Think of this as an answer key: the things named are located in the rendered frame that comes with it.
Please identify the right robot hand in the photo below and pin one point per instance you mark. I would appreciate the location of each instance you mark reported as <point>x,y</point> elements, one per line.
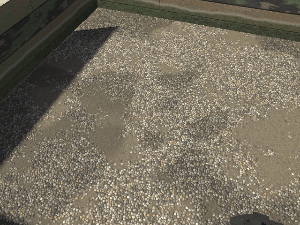
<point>253,219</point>

